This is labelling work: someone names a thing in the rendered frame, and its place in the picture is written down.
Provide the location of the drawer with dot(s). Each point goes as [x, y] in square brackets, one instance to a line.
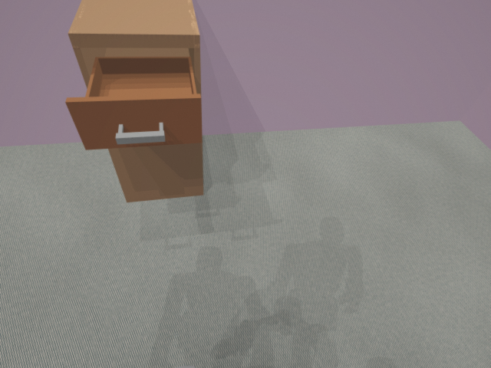
[140, 93]

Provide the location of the cabinet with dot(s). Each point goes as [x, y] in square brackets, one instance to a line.
[144, 28]

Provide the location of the handle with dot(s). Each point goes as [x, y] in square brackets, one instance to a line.
[140, 137]

